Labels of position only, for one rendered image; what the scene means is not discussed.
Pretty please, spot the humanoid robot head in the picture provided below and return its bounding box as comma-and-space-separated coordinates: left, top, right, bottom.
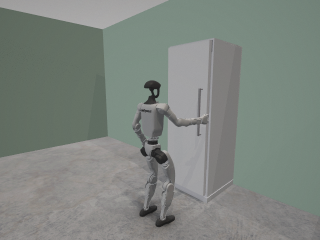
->
143, 80, 161, 105

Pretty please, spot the robot left forearm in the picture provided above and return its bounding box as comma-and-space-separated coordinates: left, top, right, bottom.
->
132, 127, 147, 143

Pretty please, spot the handle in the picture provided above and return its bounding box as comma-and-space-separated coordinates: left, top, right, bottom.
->
197, 88, 203, 136

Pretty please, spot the robot right hand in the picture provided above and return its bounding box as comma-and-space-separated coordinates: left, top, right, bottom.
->
194, 114, 209, 125

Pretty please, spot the robot left upper arm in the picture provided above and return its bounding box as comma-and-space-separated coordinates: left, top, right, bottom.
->
132, 103, 143, 130

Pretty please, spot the robot right forearm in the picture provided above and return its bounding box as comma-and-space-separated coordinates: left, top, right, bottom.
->
178, 117, 203, 127

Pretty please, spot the left robot shin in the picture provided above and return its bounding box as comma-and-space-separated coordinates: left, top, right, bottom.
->
143, 175, 157, 211

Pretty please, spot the fridge door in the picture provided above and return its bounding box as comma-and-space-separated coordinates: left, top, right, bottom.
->
167, 40, 212, 196

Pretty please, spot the robot right upper arm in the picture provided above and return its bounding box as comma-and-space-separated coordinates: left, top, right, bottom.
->
156, 103, 182, 127

